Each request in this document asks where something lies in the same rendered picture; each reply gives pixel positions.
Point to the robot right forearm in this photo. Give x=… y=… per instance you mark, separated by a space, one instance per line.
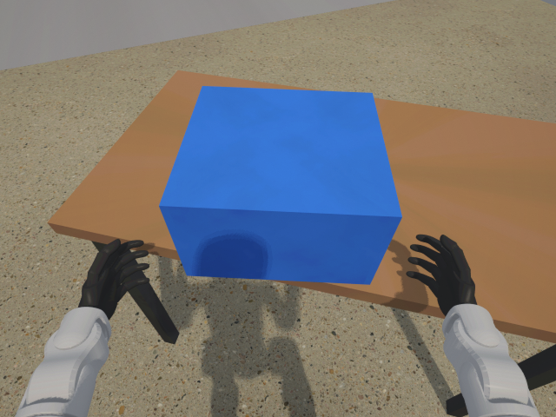
x=491 y=382

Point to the left robot hand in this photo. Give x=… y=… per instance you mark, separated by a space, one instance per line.
x=103 y=288

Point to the right robot hand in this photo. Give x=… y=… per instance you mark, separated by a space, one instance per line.
x=452 y=283

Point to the carton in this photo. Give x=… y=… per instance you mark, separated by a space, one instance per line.
x=282 y=184

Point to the robot left forearm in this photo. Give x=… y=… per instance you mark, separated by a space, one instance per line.
x=63 y=384

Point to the table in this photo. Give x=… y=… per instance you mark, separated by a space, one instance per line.
x=486 y=182

